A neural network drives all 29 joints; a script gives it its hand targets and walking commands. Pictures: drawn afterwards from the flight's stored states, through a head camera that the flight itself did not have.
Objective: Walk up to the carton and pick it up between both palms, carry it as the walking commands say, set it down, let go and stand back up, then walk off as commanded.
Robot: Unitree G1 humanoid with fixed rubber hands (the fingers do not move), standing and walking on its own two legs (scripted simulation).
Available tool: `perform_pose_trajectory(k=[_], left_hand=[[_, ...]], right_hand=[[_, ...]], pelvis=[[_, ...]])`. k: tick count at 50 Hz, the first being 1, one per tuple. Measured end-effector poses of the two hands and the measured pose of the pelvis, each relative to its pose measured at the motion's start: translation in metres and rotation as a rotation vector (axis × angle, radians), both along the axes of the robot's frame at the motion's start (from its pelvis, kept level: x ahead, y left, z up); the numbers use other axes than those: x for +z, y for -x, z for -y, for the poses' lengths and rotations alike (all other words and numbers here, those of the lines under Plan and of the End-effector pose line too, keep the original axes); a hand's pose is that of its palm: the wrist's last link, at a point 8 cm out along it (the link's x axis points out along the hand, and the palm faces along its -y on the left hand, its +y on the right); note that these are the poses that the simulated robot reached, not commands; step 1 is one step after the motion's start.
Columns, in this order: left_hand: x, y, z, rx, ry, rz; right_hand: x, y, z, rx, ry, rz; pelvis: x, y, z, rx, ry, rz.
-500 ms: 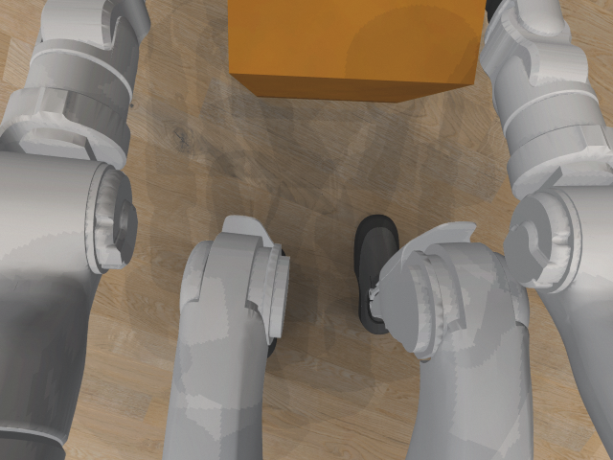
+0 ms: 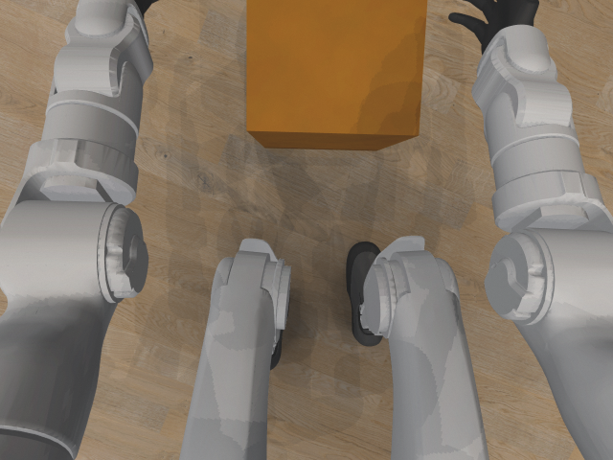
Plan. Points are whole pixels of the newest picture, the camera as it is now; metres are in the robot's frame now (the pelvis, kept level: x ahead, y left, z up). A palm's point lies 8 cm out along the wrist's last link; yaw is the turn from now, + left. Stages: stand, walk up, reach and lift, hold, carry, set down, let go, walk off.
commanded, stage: set down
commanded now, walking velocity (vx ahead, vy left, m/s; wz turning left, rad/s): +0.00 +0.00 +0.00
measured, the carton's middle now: (327, 75) +0.55 -0.01 -0.31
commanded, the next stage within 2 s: let go in 0.88 s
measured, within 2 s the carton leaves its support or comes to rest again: neither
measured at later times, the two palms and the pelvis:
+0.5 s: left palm out of the picture +0.55 +0.22 +0.05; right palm out of the picture +0.54 -0.18 +0.04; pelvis +0.02 -0.01 +0.15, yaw +1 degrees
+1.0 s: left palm out of the picture +0.53 +0.22 +0.12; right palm out of the picture +0.52 -0.18 +0.12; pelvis +0.06 +0.00 +0.25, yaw +2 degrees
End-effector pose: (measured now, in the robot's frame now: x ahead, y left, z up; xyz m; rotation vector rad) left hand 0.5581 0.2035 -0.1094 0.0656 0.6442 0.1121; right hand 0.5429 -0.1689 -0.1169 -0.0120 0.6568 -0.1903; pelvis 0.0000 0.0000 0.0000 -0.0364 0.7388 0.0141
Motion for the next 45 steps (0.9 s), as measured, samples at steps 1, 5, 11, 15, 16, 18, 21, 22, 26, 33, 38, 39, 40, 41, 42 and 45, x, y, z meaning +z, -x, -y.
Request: perform_pose_trajectory(k=[1,5,11,15,16,18,21,22,26,33,38,39,40,41,42,45], left_hand=[[0.006,0.0,-0.001,-0.001,-0.001,0.0],[0.03,0.001,-0.003,-0.005,-0.002,0.0],[0.066,0.003,-0.006,-0.01,-0.001,-0.003],[0.091,0.003,-0.008,-0.013,0.0,-0.006],[0.098,0.003,-0.008,-0.013,0.001,-0.007],[0.111,0.003,-0.009,-0.014,0.002,-0.007],[0.131,0.003,-0.011,-0.015,0.004,-0.007],[0.137,0.003,-0.011,-0.016,0.004,-0.006],[0.163,0.003,-0.013,-0.018,0.006,-0.002],[0.206,0.003,-0.015,-0.024,0.008,0.005],[0.23,0.003,-0.014,-0.026,0.012,-0.001],[0.233,0.003,-0.014,-0.025,0.013,-0.004],[0.235,0.003,-0.013,-0.025,0.013,-0.007],[0.237,0.003,-0.013,-0.025,0.013,-0.011],[0.238,0.003,-0.012,-0.024,0.012,-0.014],[0.237,0.006,-0.011,-0.025,0.002,-0.031]], right_hand=[[0.006,0.0,0.001,0.0,0.001,0.001],[0.031,0.001,0.005,-0.003,0.006,0.005],[0.068,0.002,0.011,-0.006,0.012,0.006],[0.094,0.002,0.012,-0.004,0.01,0.005],[0.1,0.002,0.012,-0.003,0.009,0.005],[0.113,0.002,0.012,-0.002,0.008,0.005],[0.133,0.002,0.011,0.001,0.006,0.006],[0.139,0.002,0.011,0.002,0.005,0.007],[0.165,0.002,0.011,0.006,0.005,0.01],[0.208,0.002,0.01,0.015,0.006,0.015],[0.233,0.003,0.009,0.024,0.01,0.01],[0.236,0.003,0.009,0.026,0.011,0.007],[0.239,0.003,0.009,0.029,0.013,0.004],[0.241,0.004,0.008,0.032,0.015,0.001],[0.242,0.004,0.008,0.034,0.018,-0.002],[0.242,0.006,0.007,0.043,0.028,-0.014]], pelvis=[[0.005,0.0,0.0,-0.001,-0.001,-0.007],[0.027,-0.001,0.002,-0.002,-0.005,-0.029],[0.062,-0.004,0.004,-0.005,-0.013,-0.055],[0.086,-0.008,0.005,-0.007,-0.017,-0.066],[0.092,-0.009,0.005,-0.007,-0.018,-0.068],[0.104,-0.011,0.006,-0.007,-0.02,-0.071],[0.122,-0.015,0.006,-0.007,-0.022,-0.073],[0.127,-0.016,0.006,-0.007,-0.023,-0.073],[0.151,-0.022,0.007,-0.006,-0.024,-0.07],[0.193,-0.033,0.007,-0.006,-0.026,-0.054],[0.22,-0.04,0.006,-0.004,-0.027,-0.041],[0.224,-0.042,0.006,-0.004,-0.027,-0.04],[0.227,-0.043,0.006,-0.004,-0.028,-0.04],[0.231,-0.044,0.006,-0.004,-0.028,-0.041],[0.233,-0.046,0.006,-0.004,-0.028,-0.042],[0.239,-0.049,0.005,-0.005,-0.03,-0.046]])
